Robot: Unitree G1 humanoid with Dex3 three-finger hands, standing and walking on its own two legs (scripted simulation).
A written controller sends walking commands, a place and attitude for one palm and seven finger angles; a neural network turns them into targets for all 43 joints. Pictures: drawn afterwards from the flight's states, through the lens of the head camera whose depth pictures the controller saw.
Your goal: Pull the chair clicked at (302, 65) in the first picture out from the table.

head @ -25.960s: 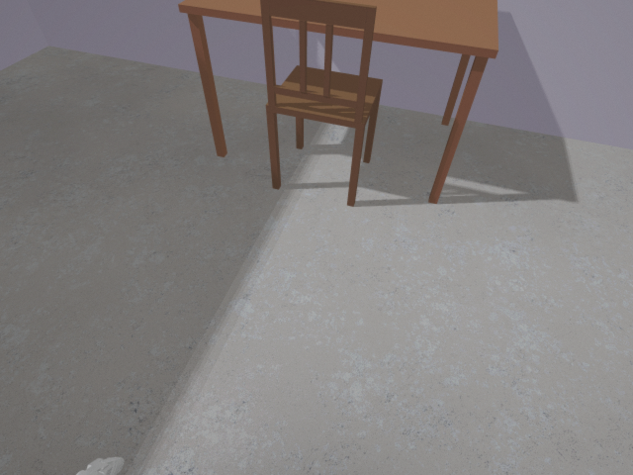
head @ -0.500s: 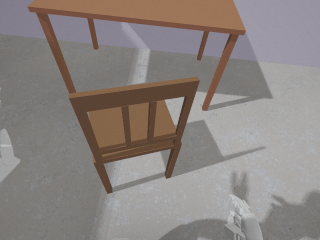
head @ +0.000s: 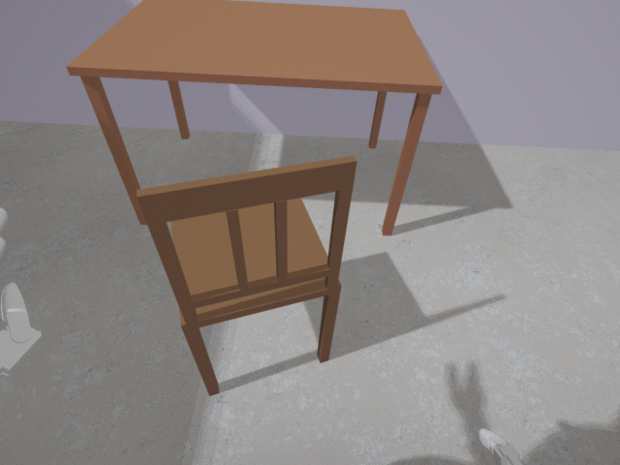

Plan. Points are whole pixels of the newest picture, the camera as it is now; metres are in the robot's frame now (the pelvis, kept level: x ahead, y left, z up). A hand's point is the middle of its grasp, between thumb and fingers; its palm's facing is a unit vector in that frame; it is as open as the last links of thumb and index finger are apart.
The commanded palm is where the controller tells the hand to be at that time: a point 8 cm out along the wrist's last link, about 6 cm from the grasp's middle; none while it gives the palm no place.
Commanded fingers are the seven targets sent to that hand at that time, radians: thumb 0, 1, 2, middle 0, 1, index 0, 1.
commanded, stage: stop stepping back and stand still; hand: left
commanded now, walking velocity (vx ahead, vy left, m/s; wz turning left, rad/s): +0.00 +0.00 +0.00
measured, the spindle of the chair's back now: (237, 251) +0.54 +0.17 -0.12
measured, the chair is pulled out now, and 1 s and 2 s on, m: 0.55 0.55 0.55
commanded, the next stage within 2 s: let the arm hang, fingers relaxed in 0.60 s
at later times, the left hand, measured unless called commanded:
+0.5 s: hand (56, 308) +0.23 +0.26 +0.16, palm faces +0.39 -0.80 -0.45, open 7.4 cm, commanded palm +0.17 +0.30 +0.18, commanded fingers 0.00 0.90 0.90 -0.20 -0.30 -0.20 -0.30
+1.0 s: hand out of the picture +0.08 +0.17 -0.17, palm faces +0.09 -0.98 -0.15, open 6.9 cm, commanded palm none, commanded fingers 0.00 0.90 0.90 -0.20 -0.30 -0.20 -0.30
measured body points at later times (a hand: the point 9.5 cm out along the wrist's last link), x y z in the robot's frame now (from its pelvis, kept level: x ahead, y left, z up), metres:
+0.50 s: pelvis +0.02 +0.00 +0.01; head +0.04 +0.02 +0.46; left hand +0.20 +0.30 +0.18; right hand +0.19 -0.23 -0.07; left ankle +0.02 +0.12 -0.74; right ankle +0.03 -0.13 -0.74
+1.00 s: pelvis +0.01 +0.00 +0.00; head +0.03 +0.02 +0.45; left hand +0.08 +0.22 -0.15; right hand +0.07 -0.23 -0.14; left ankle +0.02 +0.12 -0.74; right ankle +0.03 -0.13 -0.74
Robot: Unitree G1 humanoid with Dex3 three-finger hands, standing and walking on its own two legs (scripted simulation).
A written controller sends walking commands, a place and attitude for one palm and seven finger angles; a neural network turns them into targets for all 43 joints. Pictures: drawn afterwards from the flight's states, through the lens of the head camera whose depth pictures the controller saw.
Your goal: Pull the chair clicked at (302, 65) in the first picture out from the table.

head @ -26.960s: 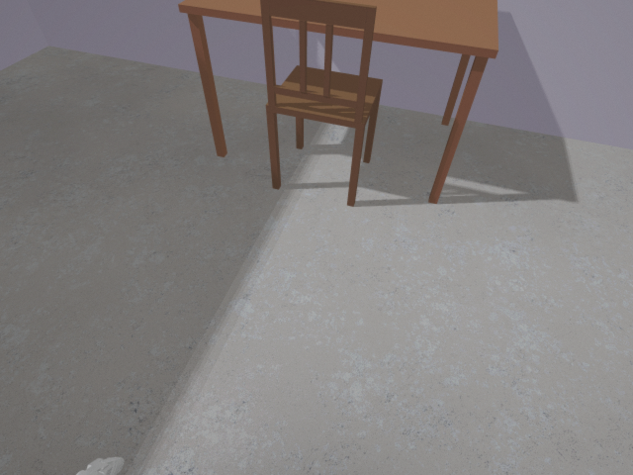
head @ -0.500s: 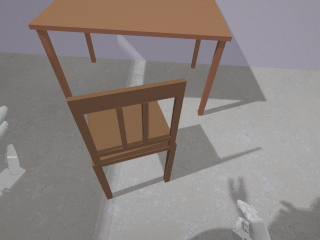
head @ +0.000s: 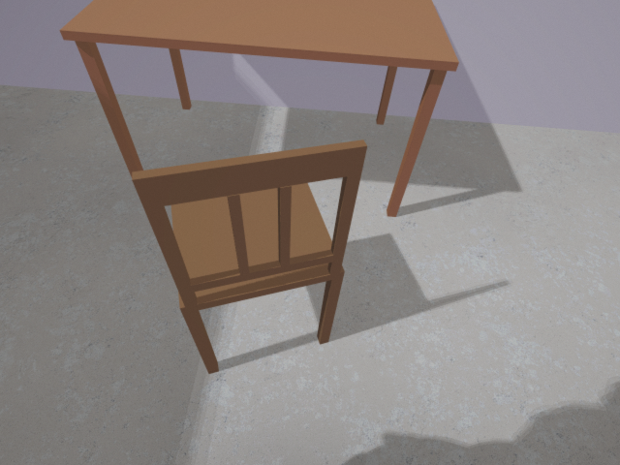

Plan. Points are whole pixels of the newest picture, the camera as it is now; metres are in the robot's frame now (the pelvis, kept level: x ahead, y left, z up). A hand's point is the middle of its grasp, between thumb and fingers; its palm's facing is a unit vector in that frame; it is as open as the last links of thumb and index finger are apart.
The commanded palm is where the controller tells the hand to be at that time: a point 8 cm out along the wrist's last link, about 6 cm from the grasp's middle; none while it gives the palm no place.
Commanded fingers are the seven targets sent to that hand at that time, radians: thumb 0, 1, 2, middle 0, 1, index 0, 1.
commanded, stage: let the arm hang, fingers relaxed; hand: left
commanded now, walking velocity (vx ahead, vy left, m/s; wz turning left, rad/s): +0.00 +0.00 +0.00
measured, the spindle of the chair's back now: (239, 236) +0.53 +0.16 -0.12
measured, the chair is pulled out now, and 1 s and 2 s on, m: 0.55 0.55 0.55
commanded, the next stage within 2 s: look to check the result in 0.80 s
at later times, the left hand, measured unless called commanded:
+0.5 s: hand out of the picture -0.03 +0.14 -0.17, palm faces +0.04 -0.98 -0.17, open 7.4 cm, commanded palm none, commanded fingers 0.00 0.90 0.90 -0.20 -0.30 -0.20 -0.30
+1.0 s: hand out of the picture -0.01 +0.14 -0.17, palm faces +0.06 -0.99 -0.16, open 7.4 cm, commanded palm none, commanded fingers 0.00 0.90 0.90 -0.20 -0.30 -0.20 -0.30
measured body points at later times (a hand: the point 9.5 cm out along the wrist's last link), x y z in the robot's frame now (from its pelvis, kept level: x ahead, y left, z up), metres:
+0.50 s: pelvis -0.01 -0.02 +0.00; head +0.00 -0.03 +0.45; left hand -0.03 +0.19 -0.16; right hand -0.04 -0.22 -0.16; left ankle +0.01 +0.12 -0.73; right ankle +0.02 -0.13 -0.74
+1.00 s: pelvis -0.01 -0.02 +0.00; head +0.01 -0.02 +0.45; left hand -0.02 +0.19 -0.16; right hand -0.03 -0.22 -0.16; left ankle +0.01 +0.12 -0.73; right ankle +0.02 -0.13 -0.74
